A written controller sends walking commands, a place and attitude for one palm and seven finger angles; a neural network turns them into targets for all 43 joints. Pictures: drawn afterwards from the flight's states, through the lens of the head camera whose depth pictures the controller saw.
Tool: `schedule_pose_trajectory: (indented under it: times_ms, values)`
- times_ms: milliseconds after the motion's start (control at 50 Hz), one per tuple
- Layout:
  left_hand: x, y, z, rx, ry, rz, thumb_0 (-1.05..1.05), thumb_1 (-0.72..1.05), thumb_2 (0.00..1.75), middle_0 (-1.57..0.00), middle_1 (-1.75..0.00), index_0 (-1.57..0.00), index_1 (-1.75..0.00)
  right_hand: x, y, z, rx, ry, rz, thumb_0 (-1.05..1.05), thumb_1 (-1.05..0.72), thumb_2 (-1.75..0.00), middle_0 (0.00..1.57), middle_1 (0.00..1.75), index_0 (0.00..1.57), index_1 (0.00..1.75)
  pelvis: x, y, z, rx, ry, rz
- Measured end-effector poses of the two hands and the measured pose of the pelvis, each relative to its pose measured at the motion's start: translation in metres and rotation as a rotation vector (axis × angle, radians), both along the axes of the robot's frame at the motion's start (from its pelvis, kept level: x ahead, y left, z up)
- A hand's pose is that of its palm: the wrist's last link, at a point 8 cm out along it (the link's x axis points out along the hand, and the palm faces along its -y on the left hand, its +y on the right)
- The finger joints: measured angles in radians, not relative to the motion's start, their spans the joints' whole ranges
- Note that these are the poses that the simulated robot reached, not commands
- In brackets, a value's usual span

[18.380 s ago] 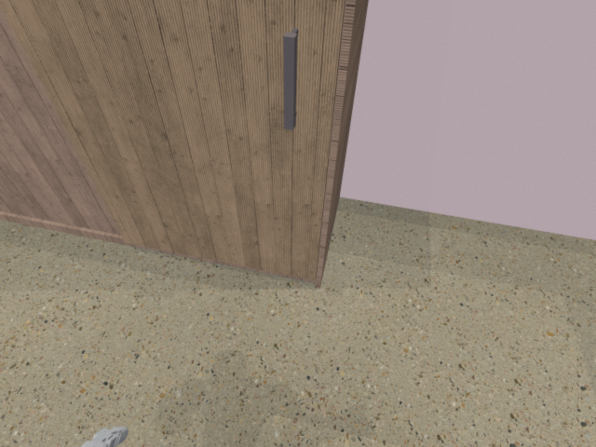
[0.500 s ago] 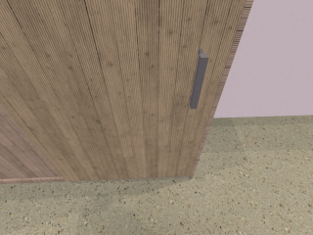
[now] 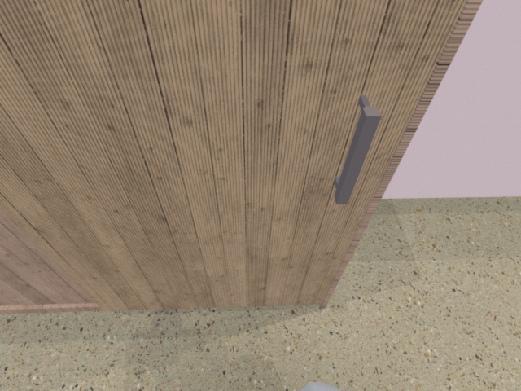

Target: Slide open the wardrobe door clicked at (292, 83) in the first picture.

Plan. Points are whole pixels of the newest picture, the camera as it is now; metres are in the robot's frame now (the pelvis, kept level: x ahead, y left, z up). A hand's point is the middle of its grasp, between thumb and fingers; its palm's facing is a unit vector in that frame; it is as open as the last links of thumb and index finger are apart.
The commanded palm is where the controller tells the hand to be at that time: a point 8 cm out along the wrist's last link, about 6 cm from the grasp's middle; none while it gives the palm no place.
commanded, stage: come to a stop and stand still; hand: right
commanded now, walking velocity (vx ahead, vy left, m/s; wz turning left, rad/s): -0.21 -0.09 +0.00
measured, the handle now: (351, 154) +0.49 -0.15 +0.09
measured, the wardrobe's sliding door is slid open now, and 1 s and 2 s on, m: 0.00 0.00 0.00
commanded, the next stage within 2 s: none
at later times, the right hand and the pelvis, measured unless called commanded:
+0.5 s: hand out of the picture +0.09 -0.22 -0.17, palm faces -0.01 +0.97 -0.26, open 7.4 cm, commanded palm none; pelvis -0.01 -0.02 -0.01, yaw +3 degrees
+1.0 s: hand out of the picture -0.04 -0.19 -0.19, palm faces +0.04 +0.99 -0.14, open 7.4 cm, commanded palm none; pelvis -0.01 -0.03 +0.00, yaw +2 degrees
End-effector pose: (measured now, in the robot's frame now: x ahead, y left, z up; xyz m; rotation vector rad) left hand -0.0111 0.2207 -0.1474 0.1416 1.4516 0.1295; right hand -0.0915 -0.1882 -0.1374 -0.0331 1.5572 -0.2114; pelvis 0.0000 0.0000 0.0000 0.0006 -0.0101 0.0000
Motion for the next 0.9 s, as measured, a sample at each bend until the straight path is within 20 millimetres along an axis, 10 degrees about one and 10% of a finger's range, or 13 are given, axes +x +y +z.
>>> schedule_pose_trajectory:
  times_ms: [200,360,480,720,900]
  values:
    - [0.112,-0.022,0.002,0.073,-0.222,0.007,0.01,0.92,0.90,-0.20,-0.30,-0.20,-0.30,0.039,-0.033,-0.025,0.035,0.086,0.047,0.01,-0.90,-0.90,0.20,0.30,0.21,0.30,0.039,-0.031,-0.017,0.001,-0.021,0.044]
    - [0.107,-0.028,0.010,0.078,-0.255,0.014,-0.01,0.93,0.90,-0.21,-0.30,-0.20,-0.30,0.141,-0.080,-0.024,-0.068,-0.181,0.140,0.01,-0.91,-0.90,0.20,0.30,0.20,0.30,0.016,-0.032,-0.010,0.012,-0.012,0.059]
    - [0.075,-0.007,0.006,0.069,-0.255,0.040,0.00,0.91,0.90,-0.21,-0.30,-0.20,-0.30,0.175,-0.083,-0.006,-0.118,-0.337,0.195,0.00,-0.91,-0.90,0.20,0.30,0.20,0.30,-0.006,-0.021,-0.011,0.018,-0.010,0.060]
    - [-0.016,0.031,0.013,0.056,-0.093,0.093,0.00,0.91,0.90,-0.20,-0.30,-0.20,-0.30,0.100,-0.045,0.007,-0.079,-0.251,0.165,0.01,-0.90,-0.90,0.20,0.30,0.20,0.30,-0.016,0.000,0.005,-0.013,0.008,0.044]
    - [-0.033,-0.001,0.014,0.084,0.003,0.039,0.00,0.91,0.90,-0.20,-0.30,-0.20,-0.30,0.059,-0.049,-0.017,-0.007,-0.133,0.083,0.01,-0.90,-0.90,0.20,0.30,0.21,0.30,-0.014,-0.022,-0.002,0.008,0.008,0.022]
